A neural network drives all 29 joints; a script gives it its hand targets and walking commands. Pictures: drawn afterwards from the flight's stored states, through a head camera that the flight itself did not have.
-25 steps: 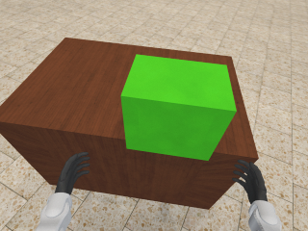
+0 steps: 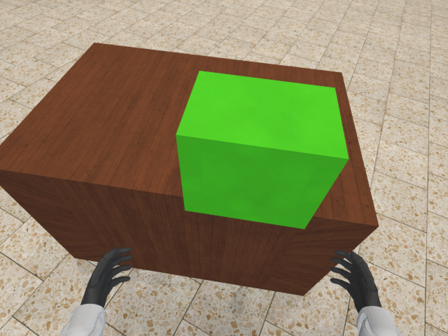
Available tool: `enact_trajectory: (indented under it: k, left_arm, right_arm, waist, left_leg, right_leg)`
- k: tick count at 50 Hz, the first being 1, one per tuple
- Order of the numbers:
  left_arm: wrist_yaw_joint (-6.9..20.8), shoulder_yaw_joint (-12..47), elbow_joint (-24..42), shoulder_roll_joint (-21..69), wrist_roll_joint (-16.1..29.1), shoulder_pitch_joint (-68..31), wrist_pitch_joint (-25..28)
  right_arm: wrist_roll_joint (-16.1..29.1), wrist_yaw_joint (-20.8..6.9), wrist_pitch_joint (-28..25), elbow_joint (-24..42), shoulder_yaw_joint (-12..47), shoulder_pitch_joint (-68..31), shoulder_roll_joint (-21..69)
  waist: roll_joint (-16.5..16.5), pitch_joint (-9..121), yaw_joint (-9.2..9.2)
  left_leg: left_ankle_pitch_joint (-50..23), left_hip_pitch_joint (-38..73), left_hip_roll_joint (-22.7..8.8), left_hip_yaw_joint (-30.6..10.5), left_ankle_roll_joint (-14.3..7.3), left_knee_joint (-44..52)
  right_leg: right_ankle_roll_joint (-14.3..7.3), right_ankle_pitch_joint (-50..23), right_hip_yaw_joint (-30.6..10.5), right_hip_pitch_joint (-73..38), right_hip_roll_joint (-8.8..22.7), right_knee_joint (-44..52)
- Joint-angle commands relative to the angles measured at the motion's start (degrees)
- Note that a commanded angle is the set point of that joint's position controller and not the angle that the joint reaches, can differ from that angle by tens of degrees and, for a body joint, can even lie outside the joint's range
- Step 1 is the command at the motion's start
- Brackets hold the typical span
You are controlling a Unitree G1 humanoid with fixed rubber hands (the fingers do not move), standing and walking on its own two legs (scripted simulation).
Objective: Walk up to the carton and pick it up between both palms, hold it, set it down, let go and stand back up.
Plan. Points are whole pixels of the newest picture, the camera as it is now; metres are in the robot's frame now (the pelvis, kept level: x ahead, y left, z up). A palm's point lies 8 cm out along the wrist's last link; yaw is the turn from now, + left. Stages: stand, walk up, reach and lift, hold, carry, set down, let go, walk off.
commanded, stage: set down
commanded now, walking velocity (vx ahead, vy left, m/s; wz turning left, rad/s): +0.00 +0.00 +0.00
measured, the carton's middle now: (254, 153) +0.47 -0.10 +0.01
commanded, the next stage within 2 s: let go in 1.02 s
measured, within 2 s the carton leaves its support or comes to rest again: neither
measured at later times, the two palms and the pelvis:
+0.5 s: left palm (93, 312) +0.18 +0.22 -0.07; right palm (353, 306) +0.16 -0.25 -0.07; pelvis +0.01 +0.00 +0.00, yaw -1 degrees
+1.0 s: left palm (88, 329) +0.15 +0.22 -0.08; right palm (350, 329) +0.13 -0.24 -0.08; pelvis -0.01 +0.00 +0.00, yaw -1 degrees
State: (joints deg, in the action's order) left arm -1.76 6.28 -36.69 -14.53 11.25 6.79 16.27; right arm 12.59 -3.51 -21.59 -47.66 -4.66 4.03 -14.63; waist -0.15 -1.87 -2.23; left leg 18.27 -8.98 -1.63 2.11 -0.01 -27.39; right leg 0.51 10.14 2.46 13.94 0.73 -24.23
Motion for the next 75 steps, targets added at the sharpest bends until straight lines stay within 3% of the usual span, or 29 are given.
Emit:
enact_trajectory:
  k: [1, 2, 3, 4, 5, 6, 8, 9, 10, 13, 14, 15, 17, 18, 19, 20, 23, 25, 26, 31, 35, 36, 39, 41, 52, 56, 57, 68, 75]
  left_arm:
    - [1.43, -4.24, 9.34, -5.99, -2.52, -3.6, -1.95]
    - [0.89, -4.03, 12.46, -7.09, -1.59, -4.61, -1.07]
    - [1.34, -3.0, 2.81, -4.2, -3.54, -2.53, -3.39]
    - [0.86, -3.66, 12.78, -4.95, -1.56, -5.99, -2.47]
    - [0.07, -3.77, 11.32, -6.39, -2.13, -4.25, -1.77]
    - [0.28, -3.5, 5.2, -4.53, -4.6, -1.75, -4.04]
    - [0.15, -4.16, 16.22, -6.15, -3.41, -2.41, -3.04]
    - [0.64, -5.47, 9.2, -6.12, -4.94, -1.06, -4.32]
    - [0.21, -4.76, 17.21, -6.27, -3.41, -0.96, -3.08]
    - [1.23, -3.87, 3.92, -2.32, -7.72, 2.14, -7.53]
    - [1.49, -4.53, 10.85, -3.25, -6.74, 3.89, -8.05]
    - [1.81, -4.92, 6.16, -3.7, -7.71, 2.69, -10.17]
    - [2.29, -5.16, 11.89, -3.76, -7.22, 2.89, -12.05]
    - [1.15, -4.84, 22.87, -5.32, -3.94, 0.04, -9.33]
    - [0.46, -5.19, 14.55, -5.35, -5.3, 0.98, -8.79]
    - [0.63, -5.16, 10.11, -3.85, -7.4, 1.7, -10.49]
    - [1.38, -6.21, 13.36, -4.62, -6.29, 1.42, -11.87]
    - [0.46, -5.12, 15.09, -4.08, -5.98, -0.57, -10.57]
    - [0.74, -4.28, 7.03, -2.34, -8.07, 2.25, -13.21]
    - [0.11, -5.39, 15.94, -2.71, -7.36, 1.22, -14.75]
    - [-0.76, -5.76, 16.32, -3.89, -8.19, 2.12, -16.1]
    - [-0.6, -5.52, 14.96, -4.06, -9.2, 2.3, -17.17]
    - [0.09, -6.05, 15.12, -2.4, -9.04, 2.45, -18.87]
    - [-0.2, -6.27, 15.42, -3.85, -7.88, 2.36, -19.16]
    - [-0.67, -6.08, 14.27, -2.57, -8.84, -0.53, -24.18]
    - [-0.54, -7.49, 16.03, -3.97, -8.84, -0.07, -24.31]
    - [-0.38, -7.02, 14.64, -3.82, -9.33, -1.35, -24.62]
    - [0.28, -8.13, 16.87, -3.56, -9.25, -1.7, -23.76]
    - [0.92, -8.58, 14.55, -5.02, -8.65, 0.22, -24.33]
  right_arm:
    - [-2.79, 1.39, -1.09, 4.86, -3.18, -4.74, -7.27]
    - [-2.71, 1.45, -2.24, 8.93, -3.56, -5.57, -7.45]
    - [-4.99, 1.34, -0.37, -1.47, -2.67, -4.23, -8.5]
    - [-4.08, 1.38, -1.48, 8.41, -2.87, -7.54, -6.46]
    - [-5.11, 1.03, -2.0, 8.61, -4.09, -6.37, -7.28]
    - [-5.17, 0.88, -0.27, 0.13, -1.6, -6.0, -7.1]
    - [-4.46, 1.18, -1.85, 8.61, -3.09, -4.17, -6.17]
    - [-5.53, 1.17, -0.91, 3.64, -3.65, -2.96, -8.0]
    - [-4.45, 1.25, -2.25, 9.65, -3.28, -3.46, -6.92]
    - [-7.37, 1.25, 0.6, -4.83, -2.84, -2.49, -7.58]
    - [-5.72, 1.57, 0.12, 3.31, -2.3, -1.37, -7.57]
    - [-6.81, 1.91, 1.07, -0.72, -1.77, -1.11, -7.19]
    - [-6.67, 2.32, 1.54, 4.78, -1.73, -2.41, -7.29]
    - [-4.73, 2.25, -0.51, 13.74, -1.26, -2.8, -6.75]
    - [-6.47, 1.93, -0.22, 8.69, -2.86, -1.91, -6.08]
    - [-7.48, 1.76, 0.99, 4.96, -1.48, -2.01, -6.48]
    - [-7.58, 2.28, 2.22, 8.65, -1.07, 0.45, -4.12]
    - [-7.91, 2.35, 1.62, 8.84, -1.92, -0.69, -4.51]
    - [-9.31, 1.88, 3.61, 1.63, -0.33, -0.44, -4.98]
    - [-9.56, 2.14, 2.93, 8.09, -2.24, 1.18, -4.85]
    - [-9.72, 2.08, 4.02, 9.63, -1.88, 1.87, -5.36]
    - [-10.13, 2.27, 4.53, 7.6, -1.43, 2.44, -4.55]
    - [-10.95, 2.05, 5.15, 9.11, -1.4, 2.92, -3.62]
    - [-10.81, 2.06, 5.77, 11.46, -1.52, 2.18, -4.27]
    - [-13.23, 1.89, 10.54, 11.93, -2.38, 2.53, -2.19]
    - [-13.85, 1.99, 10.57, 14.25, -1.53, 3.45, -3.08]
    - [-13.49, 2.1, 10.68, 12.5, -0.49, 3.48, -2.9]
    - [-14.18, 2.17, 9.86, 12.97, -0.35, 4.76, -0.58]
    - [-12.92, 2.58, 9.31, 13.82, 0.01, 4.51, -1.52]
  waist:
    - [0.82, 8.41, 0.21]
    - [1.72, 10.72, 0.3]
    - [0.28, 4.18, -0.87]
    - [0.18, 10.52, 1.03]
    - [-0.57, 7.8, 0.79]
    - [-1.46, 4.91, -0.19]
    - [-0.72, 11.35, 0.7]
    - [-0.61, 7.29, -0.49]
    - [-1.06, 13.25, 0.76]
    - [-3.81, 3.07, -0.75]
    - [-0.63, 4.18, 1.48]
    - [-2.57, 2.45, 0.68]
    - [1.27, 3.88, 0.51]
    - [1.57, 10.48, 2.65]
    - [2.5, 5.78, 0.91]
    - [-0.82, 3.97, 0.99]
    - [1.94, 5.29, 1.91]
    - [-1.89, 5.59, 1.69]
    - [-2.68, 0.34, 1.04]
    - [-2.53, 5.15, 2.21]
    - [-2.6, 4.66, 3.07]
    - [-2.18, 3.76, 1.17]
    - [-2.5, 2.35, 2.42]
    - [1.34, 2.42, 2.96]
    - [-2.97, -2.01, 2.68]
    - [0.28, 1.41, 3.41]
    - [-0.78, 0.23, 1.64]
    - [-1.05, 1.08, 2.62]
    - [2.2, 1.37, 3.63]
  left_leg:
    - [-13.89, -8.07, 1.91, 0.23, 2.73, 6.48]
    - [-14.78, -7.79, 2.75, 0.9, 2.4, 5.56]
    - [-14.08, -6.8, 1.96, 0.43, 3.47, 6.97]
    - [-14.46, -7.6, 1.28, 0.01, 3.61, 5.88]
    - [-12.5, -8.25, 1.56, 0.38, 3.36, 6.89]
    - [-14.61, -6.67, 2.09, -0.42, 3.73, 6.82]
    - [-19.72, -5.63, 2.31, 0.94, 3.79, 6.12]
    - [-20.67, -6.57, 2.47, 1.12, 3.9, 5.31]
    - [-24.62, -4.8, 2.31, 0.69, 4.09, 4.55]
    - [-22.32, -3.23, 1.73, 0.68, 5.07, 5.69]
    - [-22.83, -3.15, 1.75, 0.75, 4.38, 5.75]
    - [-21.85, -2.27, 1.66, 1.01, 4.75, 6.76]
    - [-24.26, -1.75, 1.86, 0.8, 4.38, 6.35]
    - [-27.03, -2.27, 1.65, 1.45, 3.94, 5.92]
    - [-25.48, -4.04, 1.83, 1.34, 3.33, 5.94]
    - [-22.67, -3.73, 1.91, 1.73, 3.96, 6.32]
    - [-19.1, -4.18, 1.45, 1.52, 2.75, 7.34]
    - [-20.03, -5.99, 1.28, 2.11, 3.12, 7.31]
    - [-18.16, -4.38, 1.29, 1.47, 3.6, 7.93]
    - [-21.6, -1.53, 0.67, 1.82, 4.19, 7.56]
    - [-20.13, -2.64, 1.12, 1.9, 3.34, 7.88]
    - [-20.76, -2.43, 1.12, 1.82, 3.59, 7.33]
    - [-20.01, -4.39, 0.24, 1.95, 3.39, 8.0]
    - [-16.27, -3.68, 1.25, 2.32, 2.79, 7.94]
    - [-5.86, -10.26, -0.35, 2.57, 1.26, 10.78]
    - [-10.68, -7.47, 0.09, 2.59, 1.89, 9.41]
    - [-10.8, -6.88, 0.43, 2.42, 1.79, 8.81]
    - [-7.25, -10.43, 0.64, 2.28, 0.47, 7.94]
    - [-8.83, -8.11, 1.46, 2.26, 0.74, 6.29]
  right_leg:
    - [-2.42, -12.36, -2.76, -16.97, -2.83, 2.1]
    - [-1.71, -13.13, -2.7, -16.97, -2.69, 1.7]
    - [-2.63, -11.36, -1.98, -14.51, -2.85, 3.19]
    - [-2.69, -10.61, -2.15, -16.55, -2.74, 1.7]
    - [-2.68, -10.11, -3.2, -16.23, -2.41, 2.8]
    - [-2.7, -11.2, -2.86, -15.58, -2.51, 3.29]
    - [-2.05, -15.39, -1.89, -17.69, -2.98, 2.29]
    - [-1.87, -17.56, -2.57, -16.4, -3.63, 2.32]
    - [-1.69, -20.95, -2.34, -20.07, -3.28, 1.02]
    - [-2.9, -15.59, -2.7, -15.87, -3.41, 2.94]
    - [-2.65, -15.55, -2.24, -16.94, -3.41, 3.19]
    - [-2.76, -15.39, -2.81, -15.98, -3.29, 4.16]
    - [-2.11, -17.33, -1.69, -17.06, -4.28, 4.23]
    - [-1.98, -20.81, -2.33, -19.35, -3.74, 3.0]
    - [-1.77, -20.47, -2.1, -17.53, -4.1, 2.84]
    - [-2.33, -17.17, -2.36, -17.9, -3.62, 3.56]
    - [-1.99, -14.19, -2.27, -18.91, -2.96, 4.26]
    - [-2.17, -14.76, -2.86, -17.92, -2.8, 3.57]
    - [-2.92, -12.03, -3.28, -16.52, -2.78, 4.18]
    - [-2.2, -13.9, -1.86, -15.38, -3.06, 3.97]
    - [-2.68, -11.72, -2.09, -17.49, -3.19, 3.84]
    - [-2.94, -13.73, -2.14, -18.05, -3.16, 3.7]
    - [-2.72, -12.05, -1.99, -17.91, -2.93, 3.74]
    - [-2.41, -10.12, -1.84, -17.29, -2.68, 4.18]
    - [-2.45, -1.8, -2.47, -18.68, -2.25, 2.5]
    - [-1.96, -6.79, -1.89, -20.1, -1.87, 2.28]
    - [-2.29, -6.6, -2.25, -17.78, -1.75, 2.46]
    - [-1.87, -3.8, -2.65, -17.05, -1.32, 1.61]
    - [-1.01, -5.38, -2.95, -17.24, -0.79, 1.57]
